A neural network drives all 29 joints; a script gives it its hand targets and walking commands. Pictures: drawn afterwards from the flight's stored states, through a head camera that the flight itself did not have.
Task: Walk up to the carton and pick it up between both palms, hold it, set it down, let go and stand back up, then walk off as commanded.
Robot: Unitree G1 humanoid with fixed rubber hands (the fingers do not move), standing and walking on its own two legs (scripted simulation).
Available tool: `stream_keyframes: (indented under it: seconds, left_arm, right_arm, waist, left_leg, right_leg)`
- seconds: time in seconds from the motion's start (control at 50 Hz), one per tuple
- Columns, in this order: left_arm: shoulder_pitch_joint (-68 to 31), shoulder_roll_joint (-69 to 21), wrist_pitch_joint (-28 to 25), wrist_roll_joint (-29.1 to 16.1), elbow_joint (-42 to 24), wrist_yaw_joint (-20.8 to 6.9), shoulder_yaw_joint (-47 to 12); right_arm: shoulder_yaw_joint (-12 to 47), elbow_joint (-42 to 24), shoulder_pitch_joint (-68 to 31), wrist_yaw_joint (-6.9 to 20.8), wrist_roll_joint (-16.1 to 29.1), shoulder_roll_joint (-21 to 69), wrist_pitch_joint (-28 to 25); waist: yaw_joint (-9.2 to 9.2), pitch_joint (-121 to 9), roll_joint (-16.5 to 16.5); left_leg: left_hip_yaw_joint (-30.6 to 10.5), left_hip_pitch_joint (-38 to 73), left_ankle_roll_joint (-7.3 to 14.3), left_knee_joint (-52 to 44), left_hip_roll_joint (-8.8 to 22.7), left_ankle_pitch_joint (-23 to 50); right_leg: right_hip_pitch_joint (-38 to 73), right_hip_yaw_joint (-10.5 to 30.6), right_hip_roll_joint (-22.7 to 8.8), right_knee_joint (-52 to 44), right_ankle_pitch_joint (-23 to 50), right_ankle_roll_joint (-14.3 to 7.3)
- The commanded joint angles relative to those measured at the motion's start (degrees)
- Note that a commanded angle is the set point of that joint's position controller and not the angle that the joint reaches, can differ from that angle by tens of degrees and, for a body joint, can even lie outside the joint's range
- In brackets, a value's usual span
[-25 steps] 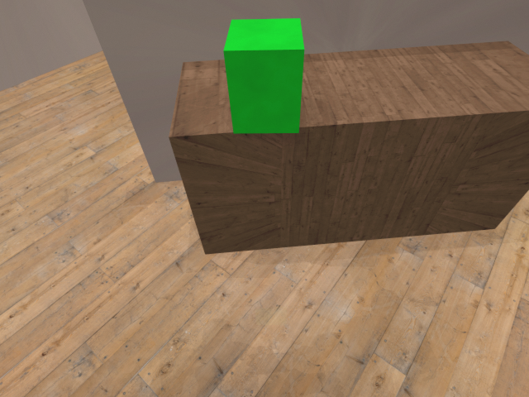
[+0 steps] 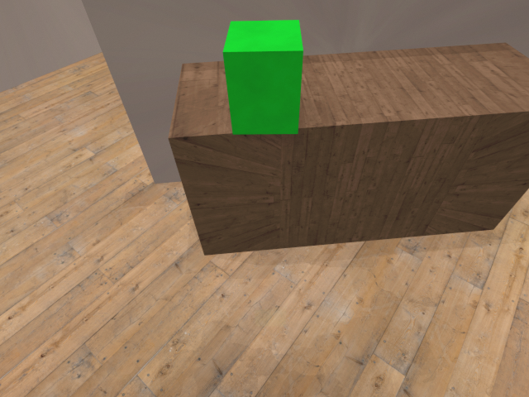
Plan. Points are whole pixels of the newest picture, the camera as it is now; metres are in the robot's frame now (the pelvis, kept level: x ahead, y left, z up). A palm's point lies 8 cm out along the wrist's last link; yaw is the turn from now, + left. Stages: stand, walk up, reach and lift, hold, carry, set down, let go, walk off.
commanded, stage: stand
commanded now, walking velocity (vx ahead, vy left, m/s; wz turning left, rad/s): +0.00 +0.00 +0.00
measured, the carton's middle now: (265, 78) +0.97 +0.01 +0.01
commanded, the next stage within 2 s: none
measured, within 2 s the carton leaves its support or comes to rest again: neither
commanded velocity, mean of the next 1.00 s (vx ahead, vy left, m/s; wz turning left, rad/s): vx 0.00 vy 0.00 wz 0.00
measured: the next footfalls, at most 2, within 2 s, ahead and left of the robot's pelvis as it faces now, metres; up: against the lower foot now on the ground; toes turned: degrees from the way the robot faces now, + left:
none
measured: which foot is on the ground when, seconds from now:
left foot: down 0.00-1.00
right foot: down 0.00-1.00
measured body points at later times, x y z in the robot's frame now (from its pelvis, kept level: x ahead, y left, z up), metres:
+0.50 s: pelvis +0.00 +0.00 +0.00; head +0.02 +0.00 +0.45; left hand +0.09 +0.31 -0.13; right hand +0.08 -0.31 -0.13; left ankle -0.01 +0.13 -0.75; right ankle +0.01 -0.13 -0.75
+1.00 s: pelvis +0.00 +0.00 +0.00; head +0.02 +0.00 +0.45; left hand +0.09 +0.31 -0.13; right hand +0.08 -0.31 -0.13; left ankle -0.01 +0.13 -0.75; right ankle +0.01 -0.13 -0.75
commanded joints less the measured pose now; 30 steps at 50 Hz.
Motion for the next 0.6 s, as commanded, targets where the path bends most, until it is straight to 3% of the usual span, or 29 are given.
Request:
stream_keyframes:
  seconds: [0.0, 0.58]
  left_arm:
    - [-2.22, 11.91, -1.01, 0.00, -3.01, 0.75, 2.37]
    - [-1.71, 11.50, -1.10, -0.03, -3.12, 0.66, 2.12]
  right_arm:
    - [-1.98, -3.24, -1.80, -0.60, 0.12, -11.27, -1.02]
    - [-1.94, -2.78, -1.45, -0.72, 0.01, -11.33, -1.04]
  waist:
    - [0.07, -3.64, -0.40]
    - [0.06, -4.58, 0.24]
  left_leg:
    - [-4.71, -1.37, 1.79, -3.05, 6.68, 6.11]
    - [-4.11, -0.30, 1.71, -2.77, 6.78, 7.17]
  right_leg:
    - [1.35, 4.75, -7.12, -1.92, 7.46, -1.93]
    - [1.45, 4.41, -7.10, -1.59, 8.90, -1.71]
